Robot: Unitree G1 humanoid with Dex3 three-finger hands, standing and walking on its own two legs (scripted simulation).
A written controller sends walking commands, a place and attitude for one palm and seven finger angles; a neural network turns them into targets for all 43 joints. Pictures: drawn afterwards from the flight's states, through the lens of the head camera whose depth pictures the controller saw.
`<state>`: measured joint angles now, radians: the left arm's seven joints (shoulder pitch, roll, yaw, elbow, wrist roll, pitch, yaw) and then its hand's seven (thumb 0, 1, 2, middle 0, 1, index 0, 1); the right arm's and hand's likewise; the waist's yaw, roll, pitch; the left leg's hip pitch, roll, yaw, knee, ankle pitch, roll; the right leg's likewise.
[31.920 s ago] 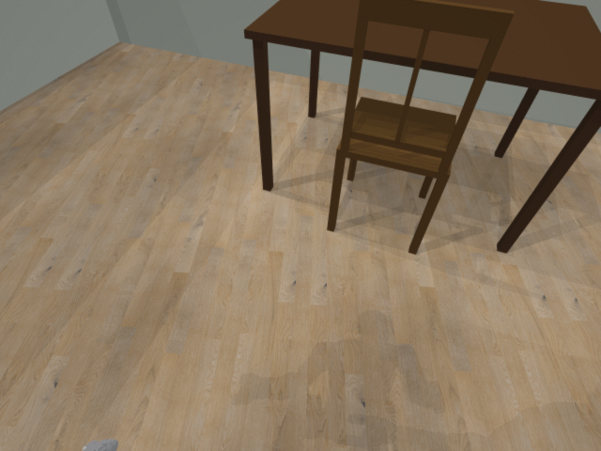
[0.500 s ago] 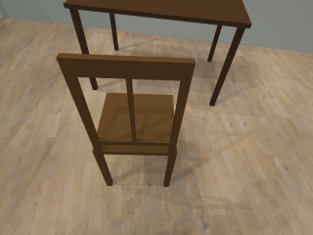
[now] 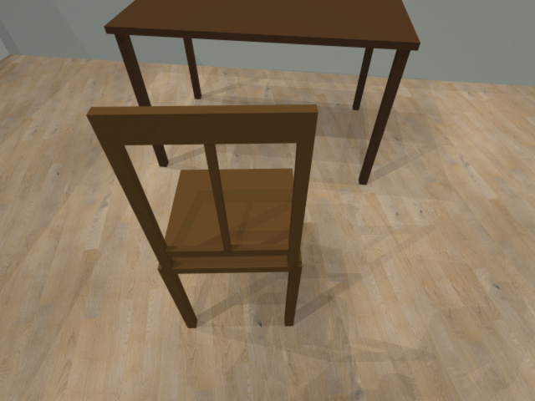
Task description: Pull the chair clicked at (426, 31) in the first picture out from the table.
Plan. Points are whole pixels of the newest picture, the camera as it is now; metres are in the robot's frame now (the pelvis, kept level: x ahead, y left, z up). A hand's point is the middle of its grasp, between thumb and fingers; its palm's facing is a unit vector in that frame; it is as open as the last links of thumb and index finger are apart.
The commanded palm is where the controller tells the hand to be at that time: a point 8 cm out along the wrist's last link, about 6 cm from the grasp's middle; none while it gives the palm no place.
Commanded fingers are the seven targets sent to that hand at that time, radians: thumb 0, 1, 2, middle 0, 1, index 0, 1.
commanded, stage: let the arm hang, fingers relaxed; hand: left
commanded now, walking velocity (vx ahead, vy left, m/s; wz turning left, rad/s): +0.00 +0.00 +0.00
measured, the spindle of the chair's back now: (219, 203) +0.51 +0.14 -0.06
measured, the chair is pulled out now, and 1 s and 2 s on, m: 0.69 0.69 0.69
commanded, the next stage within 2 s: look to check the result in 0.16 s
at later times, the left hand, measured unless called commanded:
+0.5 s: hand out of the picture -0.02 +0.15 -0.17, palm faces +0.06 -0.98 -0.18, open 7.4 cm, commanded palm none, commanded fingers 0.00 0.90 0.90 -0.20 -0.30 -0.20 -0.30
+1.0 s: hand out of the picture -0.01 +0.13 -0.17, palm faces +0.06 -0.98 -0.16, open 7.4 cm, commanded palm none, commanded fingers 0.00 0.90 0.90 -0.20 -0.30 -0.20 -0.30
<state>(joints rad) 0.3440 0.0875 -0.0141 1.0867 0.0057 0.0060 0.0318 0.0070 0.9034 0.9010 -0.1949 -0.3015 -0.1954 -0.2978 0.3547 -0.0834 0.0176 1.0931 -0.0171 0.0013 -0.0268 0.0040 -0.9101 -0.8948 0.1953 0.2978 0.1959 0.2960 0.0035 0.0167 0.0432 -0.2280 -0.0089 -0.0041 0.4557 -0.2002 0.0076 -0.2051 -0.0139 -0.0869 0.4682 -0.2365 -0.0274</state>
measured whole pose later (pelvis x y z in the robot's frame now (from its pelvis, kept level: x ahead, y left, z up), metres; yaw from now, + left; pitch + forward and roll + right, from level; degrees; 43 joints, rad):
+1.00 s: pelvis +0.01 -0.02 +0.00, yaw +0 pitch -2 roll +0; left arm 0.33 0.10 0.00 1.08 0.00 0.00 0.03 0.01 0.90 0.90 -0.19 -0.30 -0.20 -0.30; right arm 0.34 -0.09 0.01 1.11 -0.02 0.00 -0.04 0.00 -0.91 -0.90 0.19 0.30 0.19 0.30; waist 0.00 0.01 0.07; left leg -0.20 0.02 -0.02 0.44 -0.21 -0.02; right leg -0.17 0.01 -0.10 0.45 -0.24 -0.05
